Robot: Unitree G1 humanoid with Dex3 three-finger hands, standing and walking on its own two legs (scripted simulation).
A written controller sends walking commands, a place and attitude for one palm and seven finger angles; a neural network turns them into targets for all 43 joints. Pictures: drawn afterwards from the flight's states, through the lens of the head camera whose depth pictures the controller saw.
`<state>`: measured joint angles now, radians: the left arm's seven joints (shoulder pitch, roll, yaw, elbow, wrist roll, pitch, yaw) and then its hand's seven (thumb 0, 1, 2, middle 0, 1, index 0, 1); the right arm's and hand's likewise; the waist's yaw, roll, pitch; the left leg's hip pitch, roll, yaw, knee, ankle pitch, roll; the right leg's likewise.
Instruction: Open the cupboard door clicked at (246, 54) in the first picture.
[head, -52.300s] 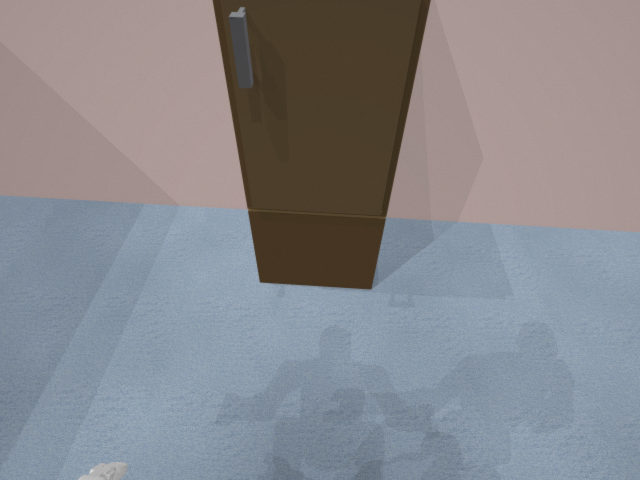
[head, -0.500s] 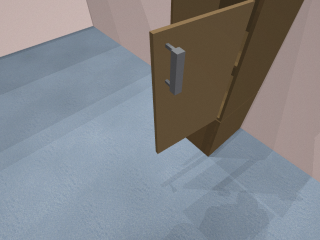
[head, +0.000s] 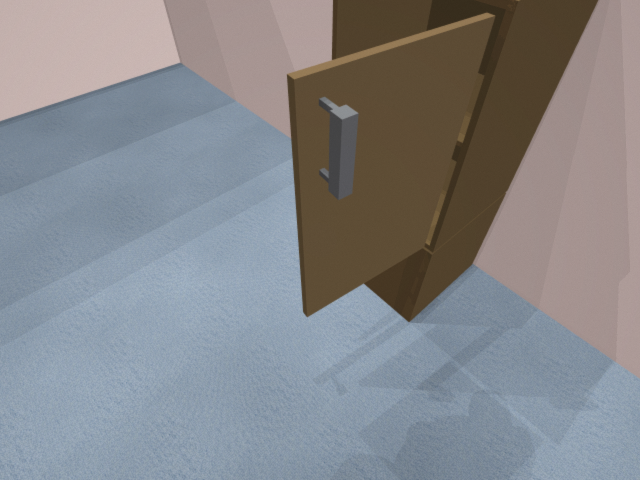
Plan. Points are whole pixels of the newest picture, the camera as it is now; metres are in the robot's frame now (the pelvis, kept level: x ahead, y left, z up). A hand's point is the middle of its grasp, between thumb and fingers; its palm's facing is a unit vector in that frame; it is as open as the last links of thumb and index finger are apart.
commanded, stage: look to check the result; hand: left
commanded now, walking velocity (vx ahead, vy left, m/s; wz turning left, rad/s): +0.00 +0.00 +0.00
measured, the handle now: (333, 148) +0.53 +0.01 +0.14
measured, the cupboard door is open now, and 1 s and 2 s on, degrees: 83 83 83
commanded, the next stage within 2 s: stand and wait in 0.52 s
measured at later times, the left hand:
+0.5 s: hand out of the picture +0.00 +0.15 -0.17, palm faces +0.05 -0.99 -0.17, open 7.3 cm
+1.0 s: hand out of the picture +0.02 +0.15 -0.17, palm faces +0.04 -0.98 -0.19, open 7.3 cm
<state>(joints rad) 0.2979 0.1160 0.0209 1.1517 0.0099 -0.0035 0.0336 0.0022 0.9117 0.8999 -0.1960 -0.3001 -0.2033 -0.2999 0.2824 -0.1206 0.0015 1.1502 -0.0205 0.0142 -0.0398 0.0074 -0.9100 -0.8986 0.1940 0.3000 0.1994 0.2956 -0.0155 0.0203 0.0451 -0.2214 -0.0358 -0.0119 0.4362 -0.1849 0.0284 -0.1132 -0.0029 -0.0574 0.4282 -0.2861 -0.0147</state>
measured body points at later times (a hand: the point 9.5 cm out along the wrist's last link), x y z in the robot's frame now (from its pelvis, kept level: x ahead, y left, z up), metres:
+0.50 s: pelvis +0.01 -0.01 +0.00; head +0.03 -0.01 +0.45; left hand +0.00 +0.20 -0.16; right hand +0.01 -0.22 -0.17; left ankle +0.03 +0.10 -0.74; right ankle -0.03 -0.11 -0.74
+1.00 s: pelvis +0.03 -0.01 +0.00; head +0.04 -0.02 +0.45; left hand +0.02 +0.20 -0.16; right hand +0.03 -0.24 -0.16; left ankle +0.03 +0.10 -0.74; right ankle -0.03 -0.11 -0.74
